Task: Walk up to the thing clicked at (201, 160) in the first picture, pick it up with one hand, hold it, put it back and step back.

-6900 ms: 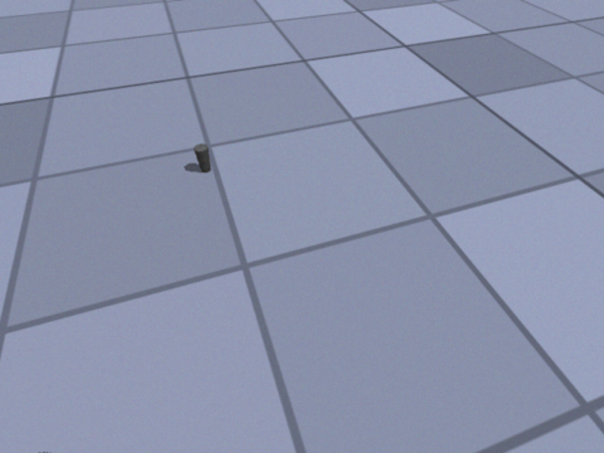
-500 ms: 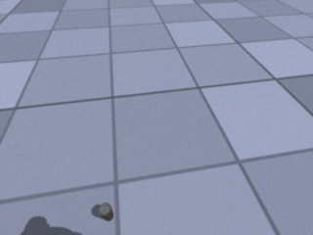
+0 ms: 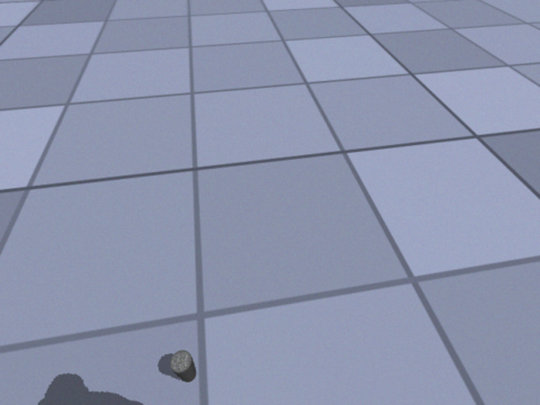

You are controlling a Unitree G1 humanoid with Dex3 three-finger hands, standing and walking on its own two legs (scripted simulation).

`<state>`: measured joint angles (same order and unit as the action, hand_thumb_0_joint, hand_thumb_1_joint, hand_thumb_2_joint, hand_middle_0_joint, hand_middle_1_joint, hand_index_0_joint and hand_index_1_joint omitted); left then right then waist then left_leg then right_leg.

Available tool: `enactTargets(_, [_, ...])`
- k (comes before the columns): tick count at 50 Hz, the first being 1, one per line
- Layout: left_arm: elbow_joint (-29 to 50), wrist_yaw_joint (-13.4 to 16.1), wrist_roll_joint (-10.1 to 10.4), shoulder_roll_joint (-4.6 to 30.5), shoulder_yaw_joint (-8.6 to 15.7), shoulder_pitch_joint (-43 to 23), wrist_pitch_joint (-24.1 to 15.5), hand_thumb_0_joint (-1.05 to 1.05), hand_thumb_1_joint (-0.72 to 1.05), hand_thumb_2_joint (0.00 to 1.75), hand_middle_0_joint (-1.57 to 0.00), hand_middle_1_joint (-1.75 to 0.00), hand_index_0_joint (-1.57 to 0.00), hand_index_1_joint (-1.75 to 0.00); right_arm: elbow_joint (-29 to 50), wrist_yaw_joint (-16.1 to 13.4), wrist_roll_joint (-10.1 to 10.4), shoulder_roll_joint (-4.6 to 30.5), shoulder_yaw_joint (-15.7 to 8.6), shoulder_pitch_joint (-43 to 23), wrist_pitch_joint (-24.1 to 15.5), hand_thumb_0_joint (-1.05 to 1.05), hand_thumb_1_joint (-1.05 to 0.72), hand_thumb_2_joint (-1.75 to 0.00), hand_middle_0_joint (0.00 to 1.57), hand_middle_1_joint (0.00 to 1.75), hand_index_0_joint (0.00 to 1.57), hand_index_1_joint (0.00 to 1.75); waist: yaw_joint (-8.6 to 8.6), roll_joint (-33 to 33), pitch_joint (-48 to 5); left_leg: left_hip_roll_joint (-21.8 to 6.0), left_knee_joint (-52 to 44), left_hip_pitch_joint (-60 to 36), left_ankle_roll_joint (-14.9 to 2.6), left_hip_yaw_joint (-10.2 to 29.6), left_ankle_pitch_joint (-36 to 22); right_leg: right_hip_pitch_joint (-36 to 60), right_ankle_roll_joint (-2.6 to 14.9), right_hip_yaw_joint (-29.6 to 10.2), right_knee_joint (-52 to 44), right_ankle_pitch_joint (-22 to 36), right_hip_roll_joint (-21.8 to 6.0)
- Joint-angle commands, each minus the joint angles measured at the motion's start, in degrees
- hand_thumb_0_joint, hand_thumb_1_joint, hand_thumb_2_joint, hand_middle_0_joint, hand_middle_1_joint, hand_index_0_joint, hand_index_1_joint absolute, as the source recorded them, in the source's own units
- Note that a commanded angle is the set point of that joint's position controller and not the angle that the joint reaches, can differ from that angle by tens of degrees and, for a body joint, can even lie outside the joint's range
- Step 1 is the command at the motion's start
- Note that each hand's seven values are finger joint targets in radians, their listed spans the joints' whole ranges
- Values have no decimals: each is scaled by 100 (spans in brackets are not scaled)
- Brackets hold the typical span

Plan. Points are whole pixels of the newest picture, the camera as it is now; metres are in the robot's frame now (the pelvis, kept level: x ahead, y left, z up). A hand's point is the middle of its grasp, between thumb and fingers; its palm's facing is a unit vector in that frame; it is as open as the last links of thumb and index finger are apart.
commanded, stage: stand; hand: left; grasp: from the side
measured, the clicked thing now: (185, 368) +0.40 +0.31 -0.71
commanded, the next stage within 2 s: go down in 0.84 s
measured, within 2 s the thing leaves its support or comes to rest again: neither
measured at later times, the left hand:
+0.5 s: hand out of the picture +0.08 +0.25 -0.16, palm faces -0.04 -0.94 -0.35, open 7.4 cm
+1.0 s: hand out of the picture +0.09 +0.25 -0.15, palm faces +0.00 -0.94 -0.35, open 7.5 cm
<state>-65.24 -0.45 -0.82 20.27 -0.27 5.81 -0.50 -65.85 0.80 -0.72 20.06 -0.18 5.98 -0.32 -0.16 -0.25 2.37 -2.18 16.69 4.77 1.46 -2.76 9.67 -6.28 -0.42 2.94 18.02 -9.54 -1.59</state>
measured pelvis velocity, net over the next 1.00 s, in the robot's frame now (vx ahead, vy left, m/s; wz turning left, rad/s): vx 0.01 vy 0.00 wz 0.01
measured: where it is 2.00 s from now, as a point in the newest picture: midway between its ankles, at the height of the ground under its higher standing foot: outside the picture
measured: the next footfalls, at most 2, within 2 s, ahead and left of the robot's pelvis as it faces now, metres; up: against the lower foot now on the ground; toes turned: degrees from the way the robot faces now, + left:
none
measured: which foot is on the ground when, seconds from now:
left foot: down 0.00-1.00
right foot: down 0.00-1.00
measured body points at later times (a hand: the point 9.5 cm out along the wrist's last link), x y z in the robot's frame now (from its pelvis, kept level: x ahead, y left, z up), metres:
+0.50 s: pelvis +0.01 +0.00 +0.00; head +0.01 +0.00 +0.45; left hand +0.08 +0.30 -0.13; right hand +0.08 -0.30 -0.14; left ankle -0.01 +0.13 -0.75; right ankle +0.00 -0.12 -0.75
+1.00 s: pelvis +0.01 +0.00 +0.00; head +0.02 +0.00 +0.45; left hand +0.09 +0.30 -0.13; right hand +0.08 -0.30 -0.13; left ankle -0.01 +0.13 -0.75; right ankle +0.00 -0.12 -0.75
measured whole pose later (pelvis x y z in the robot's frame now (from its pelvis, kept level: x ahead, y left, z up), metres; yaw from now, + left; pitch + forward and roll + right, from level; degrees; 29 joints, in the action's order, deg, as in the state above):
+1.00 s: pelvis +0.01 +0.00 +0.00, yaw +0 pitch -1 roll +0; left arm -62.1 0.2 0.2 19.6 1.0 5.8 -0.6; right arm -60.0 -0.4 1.1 19.9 0.1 8.4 -0.7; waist -0.4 -0.3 2.7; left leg -2.1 18.7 6.8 1.2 -2.4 11.0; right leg -8.1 -0.4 3.2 19.9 -10.9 -1.8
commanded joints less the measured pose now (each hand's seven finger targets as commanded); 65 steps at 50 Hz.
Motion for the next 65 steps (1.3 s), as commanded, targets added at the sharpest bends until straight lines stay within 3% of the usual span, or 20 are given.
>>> enactTargets(1, [378, 96, 27, 1260, 227, -246, -135, 0, 90, 90, -20, -30, -20, -30, 336, -109, 2, 1202, -206, -256, -131, 0, -90, -90, 20, 30, 20, 30, 2, 64, -386, -670, -252, 8, -161, 545, -632, -6, 127, -595, -312, 605, -669])
enactTargets(8, [373, 95, 34, 1238, 218, -241, -134, 0, 90, 90, -20, -30, -20, -30, 311, -102, 5, 1222, -209, -213, -127, 0, -90, -90, 20, 30, 20, 30, 6, 17, -379, -659, -244, 43, -170, 547, -538, 58, 141, -625, -332, 557, -679])
enactTargets(16, [374, 95, 29, 1264, 227, -202, -142, 0, 90, 90, -20, -30, -20, -30, 332, -105, 6, 1194, -200, -215, -134, 0, -90, -90, 20, 30, 20, 30, 0, 74, -441, -663, -215, -61, -172, 512, -767, 80, 141, -612, -282, 916, -682])
enactTargets(46, [371, 91, 38, 1214, 257, -198, -121, 0, 90, 90, -20, -30, -20, -30, 399, -125, 3, 1218, -190, -211, -136, 0, -90, -90, 20, 30, 20, 30, 20, 5, -348, -664, -263, -52, -186, 496, -737, 136, 146, -616, -286, 935, -684])
enactTargets(47, [366, 94, 40, 1241, 262, -194, -124, 0, 82, 82, -28, -22, -28, -22, 406, -121, 8, 1187, -187, -222, -131, 0, -96, -92, 21, 30, 20, 30, 16, 56, -369, -681, -273, -108, -174, 509, -791, 103, 147, -589, -264, 880, -671])
enactTargets(48, [2377, 169, 282, 234, 285, -2205, -629, 0, 74, 74, -20, -14, -20, -14, 2047, -242, 391, 222, 28, 23, -413, 0, -98, -92, 20, 30, 20, 30, -672, -117, 189, 235, 228, 759, -237, -119, 9, -1134, 69, -205, 5, 364, 71])
enactTargets(49, [1881, 198, 268, 557, 401, -2560, -543, 0, 66, 66, -12, -6, -12, -6, 1720, -296, 406, 395, -4, 288, -404, 0, -100, -93, 20, 30, 20, 30, -461, 126, -91, 245, 297, 695, -276, -88, 73, -787, 43, -132, 27, 164, 53])
enactTargets(50, [919, 220, 119, 1212, 824, -1407, -327, 0, 58, 58, -4, -2, -5, -2, 1740, -346, 412, 608, -144, 489, -338, 0, -100, -93, 20, 30, 20, 30, -255, 228, -68, 245, 346, 845, -263, -101, 117, -740, 78, -80, 66, -42, 85])
enactTargets(51, [633, 148, -2, 1250, 905, -1273, -241, 0, 50, 50, -3, -4, -4, -3, 1821, -337, 360, 595, -210, 585, -311, 0, -99, -92, 20, 30, 20, 30, -232, 280, -326, 267, 589, 971, -270, -75, 50, -871, 103, -90, 241, -15, 83])
enactTargets(52, [861, 81, -95, 1411, 1019, -1739, -254, 0, 42, 42, -3, -3, -4, -2, 1989, -344, 333, 568, -253, 622, -329, 0, -101, -93, 20, 30, 20, 30, -172, 293, -537, 251, 755, 1063, -276, -44, -46, -899, 108, -77, 457, 106, 77])
enactTargets(53, [877, 42, -214, 1514, 1172, -1663, -298, 0, 34, 34, -3, -5, -4, -4, 2123, -352, 259, 563, -353, 696, -370, 0, -101, -93, 20, 30, 20, 30, -107, 258, -1003, 247, 931, 1066, -264, -19, -214, -801, 102, -107, 690, 355, 49])
enactTargets(55, [664, -23, -379, 1337, 1344, -536, -160, 0, 18, 18, -4, -6, -5, -5, 2330, -311, 190, 524, -441, 929, -405, 0, -98, -92, 20, 30, 20, 30, 135, 17, -1419, 305, 1203, 1316, -204, 4, -539, -695, 147, -86, 1019, 591, 54])
enactTargets(56, [935, -26, -424, 1377, 1406, -493, -103, 0, 12, 17, -4, -7, -5, -6, 2481, -309, 200, 507, -465, 904, -418, 0, -97, -91, 20, 30, 20, 30, 194, -187, -1608, 336, 1268, 1319, -186, -16, -649, -678, 164, -117, 1105, 696, 57])
enactTargets(59, [1190, -9, -398, 1175, 1417, -451, 187, 0, -4, 12, -4, -5, -5, -4, 2767, -313, 221, 430, -472, 836, -442, 0, -94, -91, 20, 30, 20, 30, 99, -144, -1398, 328, 1312, 1481, -170, 36, -588, -900, 158, -81, 1100, 556, 98])
enactTargets(62, [1570, -37, -364, 1219, 1522, -518, 384, 0, -23, 10, -5, -5, -5, -5, 3038, -301, 214, 403, -460, 733, -511, 0, -92, -90, 20, 30, 20, 30, 28, -52, -1342, 258, 1621, 1751, -167, 93, -416, -1308, 156, -21, 1373, 290, 149])
enactTargets(65, [2059, -116, -311, 1089, 1523, -422, 429, 0, -37, 8, -5, -6, -5, -7, 3197, -308, 192, 374, -491, 896, -607, 0, -89, -90, 20, 30, 20, 30, -44, -65, -1581, 220, 2006, 1924, -167, 106, -438, -1602, 140, -14, 1777, 297, 153])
